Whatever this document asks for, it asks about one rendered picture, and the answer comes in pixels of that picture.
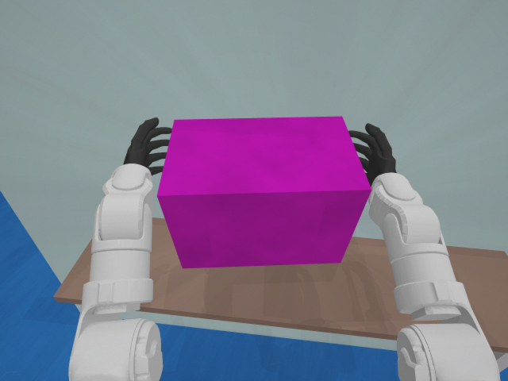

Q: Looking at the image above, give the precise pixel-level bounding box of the robot right forearm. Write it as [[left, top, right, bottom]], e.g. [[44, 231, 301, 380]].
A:
[[368, 173, 500, 381]]

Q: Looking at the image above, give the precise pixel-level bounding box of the table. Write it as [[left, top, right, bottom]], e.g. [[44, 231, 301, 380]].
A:
[[53, 217, 508, 372]]

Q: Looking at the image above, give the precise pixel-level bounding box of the robot left forearm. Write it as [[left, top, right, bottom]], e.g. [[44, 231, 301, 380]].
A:
[[68, 164, 154, 381]]

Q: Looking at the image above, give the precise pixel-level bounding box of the right robot hand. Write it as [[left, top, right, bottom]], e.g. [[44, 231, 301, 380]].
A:
[[348, 123, 397, 186]]

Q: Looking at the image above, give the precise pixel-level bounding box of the robot right upper arm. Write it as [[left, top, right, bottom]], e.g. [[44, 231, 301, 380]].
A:
[[397, 324, 498, 381]]

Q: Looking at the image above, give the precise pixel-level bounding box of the carton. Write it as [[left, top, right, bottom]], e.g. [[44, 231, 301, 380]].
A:
[[157, 117, 371, 268]]

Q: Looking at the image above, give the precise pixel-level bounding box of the robot left upper arm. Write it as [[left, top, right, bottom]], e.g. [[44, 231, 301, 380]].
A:
[[71, 318, 163, 381]]

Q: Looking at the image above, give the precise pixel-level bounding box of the left robot hand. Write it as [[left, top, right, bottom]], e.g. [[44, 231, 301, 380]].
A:
[[123, 117, 172, 175]]

